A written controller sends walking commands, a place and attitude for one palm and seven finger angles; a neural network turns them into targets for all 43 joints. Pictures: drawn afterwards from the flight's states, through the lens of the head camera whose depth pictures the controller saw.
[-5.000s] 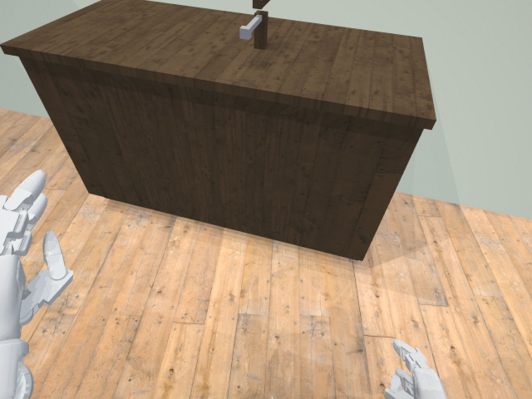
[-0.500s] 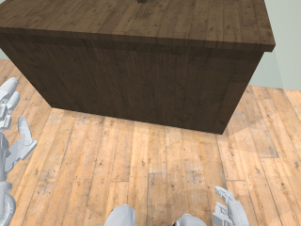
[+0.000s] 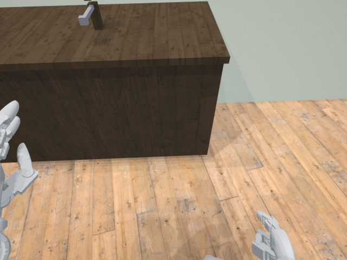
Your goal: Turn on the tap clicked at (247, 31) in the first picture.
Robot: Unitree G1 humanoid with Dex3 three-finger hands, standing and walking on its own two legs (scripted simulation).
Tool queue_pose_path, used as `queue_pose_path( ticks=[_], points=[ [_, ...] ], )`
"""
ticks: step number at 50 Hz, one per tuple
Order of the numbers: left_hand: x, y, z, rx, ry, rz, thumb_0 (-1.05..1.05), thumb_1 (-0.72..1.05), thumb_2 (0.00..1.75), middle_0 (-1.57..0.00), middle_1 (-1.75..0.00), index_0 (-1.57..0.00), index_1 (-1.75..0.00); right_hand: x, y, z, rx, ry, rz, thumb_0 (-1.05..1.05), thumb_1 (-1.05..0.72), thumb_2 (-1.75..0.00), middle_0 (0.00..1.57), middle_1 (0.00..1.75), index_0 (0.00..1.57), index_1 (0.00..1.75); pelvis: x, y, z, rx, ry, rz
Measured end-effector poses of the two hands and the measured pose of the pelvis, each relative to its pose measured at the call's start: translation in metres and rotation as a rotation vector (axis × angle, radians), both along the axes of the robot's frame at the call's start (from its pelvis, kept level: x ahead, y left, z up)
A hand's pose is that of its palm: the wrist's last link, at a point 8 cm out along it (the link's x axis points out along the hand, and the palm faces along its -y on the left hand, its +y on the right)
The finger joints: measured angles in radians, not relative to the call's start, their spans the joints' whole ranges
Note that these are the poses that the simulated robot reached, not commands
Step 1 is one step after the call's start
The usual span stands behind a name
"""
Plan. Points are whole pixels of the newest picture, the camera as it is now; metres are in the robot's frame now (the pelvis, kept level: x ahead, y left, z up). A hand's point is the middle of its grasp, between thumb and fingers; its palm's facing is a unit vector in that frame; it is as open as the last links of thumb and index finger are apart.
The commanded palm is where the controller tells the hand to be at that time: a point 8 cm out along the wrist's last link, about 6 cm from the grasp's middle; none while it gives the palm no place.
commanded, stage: turn to face it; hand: left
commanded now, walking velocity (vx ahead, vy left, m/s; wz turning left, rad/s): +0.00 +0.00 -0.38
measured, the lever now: (83, 20) +0.86 +0.44 +0.15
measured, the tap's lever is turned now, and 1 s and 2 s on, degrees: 0 0 0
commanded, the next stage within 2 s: take the last steps up to it in 0.28 s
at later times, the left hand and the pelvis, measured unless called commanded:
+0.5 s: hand (69, 178) +0.20 +0.19 +0.18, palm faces +0.27 -0.85 -0.45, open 7.4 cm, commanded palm +0.15 +0.23 +0.19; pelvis -0.05 -0.02 +0.01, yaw -10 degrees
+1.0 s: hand (54, 161) +0.23 +0.23 +0.18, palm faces +0.32 -0.85 -0.43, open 7.4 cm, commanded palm +0.18 +0.27 +0.19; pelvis -0.01 +0.02 +0.01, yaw -7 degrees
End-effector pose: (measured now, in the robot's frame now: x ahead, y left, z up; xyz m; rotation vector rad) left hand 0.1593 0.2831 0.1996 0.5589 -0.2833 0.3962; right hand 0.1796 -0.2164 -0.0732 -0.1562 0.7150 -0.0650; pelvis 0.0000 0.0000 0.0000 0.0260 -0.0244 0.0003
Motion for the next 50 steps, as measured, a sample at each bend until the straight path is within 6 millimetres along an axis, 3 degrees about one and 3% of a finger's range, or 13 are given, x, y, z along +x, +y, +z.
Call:
queue_pose_path(
  ticks=[6,12,18,23,27,30,33,37,44,50],
  points=[
    [0.017,-0.039,-0.007,0.008,-0.015,-0.064,0.02,0.89,0.90,-0.21,-0.30,-0.21,-0.30,-0.036,-0.011,-0.035,0.067,0.067,-0.008,0.01,-0.91,-0.90,0.20,0.30,0.20,0.30,-0.017,-0.023,-0.012,-0.023,-0.017,-0.045],
    [0.020,-0.068,-0.002,0.007,0.050,-0.186,0.02,0.88,0.90,-0.21,-0.30,-0.21,-0.30,-0.086,-0.046,-0.028,0.020,0.167,-0.126,0.02,-0.91,-0.90,0.20,0.30,0.20,0.30,-0.032,-0.029,0.003,0.004,0.007,-0.098],
    [0.011,-0.068,0.013,0.067,0.021,-0.250,0.02,0.88,0.90,-0.22,-0.31,-0.22,-0.31,-0.123,-0.077,-0.009,-0.074,0.173,-0.217,0.02,-0.91,-0.90,0.20,0.30,0.20,0.30,-0.042,-0.028,0.009,0.016,0.035,-0.140],
    [0.006,-0.055,0.006,0.024,-0.021,-0.234,0.01,0.88,0.90,-0.22,-0.31,-0.21,-0.31,-0.139,-0.085,0.002,-0.126,0.130,-0.275,0.02,-0.91,-0.90,0.19,0.30,0.20,0.30,-0.052,-0.020,0.007,0.001,0.016,-0.164],
    [0.002,-0.054,-0.002,-0.012,0.002,-0.195,0.01,0.89,0.90,-0.21,-0.30,-0.21,-0.31,-0.141,-0.079,0.004,-0.100,0.067,-0.299,0.02,-0.91,-0.90,0.19,0.30,0.20,0.30,-0.050,-0.020,0.009,-0.022,0.007,-0.163],
    [0.000,-0.061,-0.005,-0.013,-0.002,-0.185,0.02,0.89,0.90,-0.21,-0.30,-0.21,-0.30,-0.137,-0.071,-0.005,-0.064,0.043,-0.280,0.01,-0.91,-0.90,0.19,0.30,0.20,0.30,-0.047,-0.025,0.004,-0.025,0.010,-0.165],
    [0.002,-0.070,-0.006,-0.018,-0.023,-0.192,0.02,0.89,0.90,-0.21,-0.30,-0.21,-0.30,-0.134,-0.065,-0.017,-0.033,0.064,-0.253,0.01,-0.91,-0.90,0.20,0.30,0.20,0.30,-0.050,-0.029,0.000,-0.034,0.006,-0.151],
    [0.004,-0.070,-0.001,-0.033,-0.025,-0.202,0.02,0.88,0.90,-0.21,-0.31,-0.21,-0.31,-0.132,-0.058,-0.020,-0.017,0.128,-0.221,0.02,-0.91,-0.90,0.20,0.30,0.20,0.30,-0.049,-0.028,0.008,-0.016,0.007,-0.134],
    [0.007,-0.048,0.004,0.012,0.038,-0.180,0.01,0.88,0.90,-0.21,-0.31,-0.21,-0.31,-0.120,-0.049,-0.009,-0.045,0.164,-0.204,0.02,-0.91,-0.90,0.20,0.30,0.20,0.30,-0.036,-0.014,0.019,0.016,0.027,-0.124],
    [0.030,-0.015,-0.001,-0.021,-0.020,-0.160,0.01,0.88,0.90,-0.21,-0.31,-0.21,-0.31,-0.088,-0.036,-0.007,-0.118,0.117,-0.204,0.02,-0.91,-0.90,0.20,0.30,0.20,0.30,-0.011,0.017,0.007,-0.008,0.021,-0.128]
  ],
)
